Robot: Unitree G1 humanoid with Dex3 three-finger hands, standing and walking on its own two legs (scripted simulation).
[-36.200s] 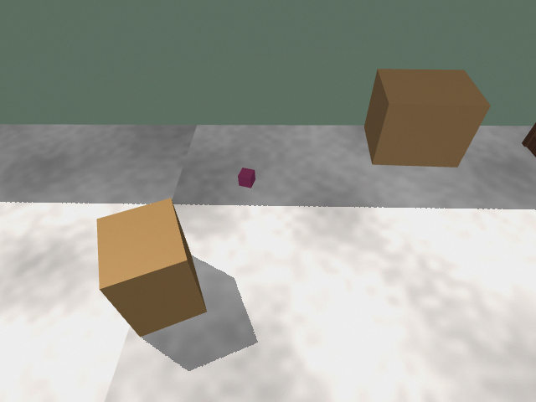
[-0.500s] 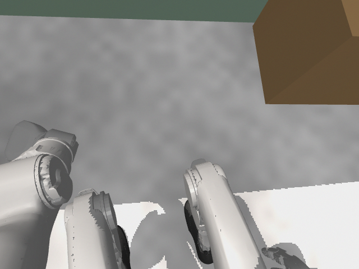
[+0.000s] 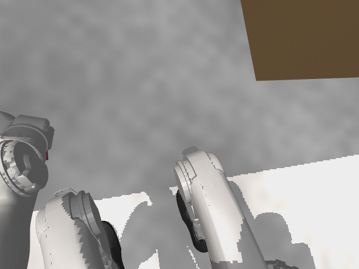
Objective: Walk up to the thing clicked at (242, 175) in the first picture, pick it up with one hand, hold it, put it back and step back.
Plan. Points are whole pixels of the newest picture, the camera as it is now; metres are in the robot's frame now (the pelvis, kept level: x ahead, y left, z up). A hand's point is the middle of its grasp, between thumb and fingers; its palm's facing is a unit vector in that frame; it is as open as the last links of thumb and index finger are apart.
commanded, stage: lower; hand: left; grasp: from above
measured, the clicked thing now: (24, 146) +0.46 +0.25 -0.20
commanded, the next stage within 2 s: rest in 0.30 s
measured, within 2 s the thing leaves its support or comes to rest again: rests again in 1.26 s
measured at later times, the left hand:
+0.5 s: hand (33, 139) +0.47 +0.23 -0.21, palm faces -0.08 -0.45 -0.89, open 6.6 cm
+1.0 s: hand (40, 143) +0.47 +0.23 -0.25, palm faces -0.10 -0.45 -0.89, open 6.6 cm
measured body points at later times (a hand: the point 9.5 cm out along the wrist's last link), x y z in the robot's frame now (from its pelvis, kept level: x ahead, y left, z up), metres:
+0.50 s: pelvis +0.00 +0.00 -0.02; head +0.28 +0.03 +0.33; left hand +0.47 +0.25 -0.16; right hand -0.04 -0.27 -0.11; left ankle +0.08 +0.14 -0.31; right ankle +0.11 -0.13 -0.31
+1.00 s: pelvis +0.00 +0.01 -0.02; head +0.30 +0.03 +0.31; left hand +0.47 +0.25 -0.20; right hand -0.04 -0.26 -0.10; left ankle +0.08 +0.14 -0.31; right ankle +0.11 -0.13 -0.31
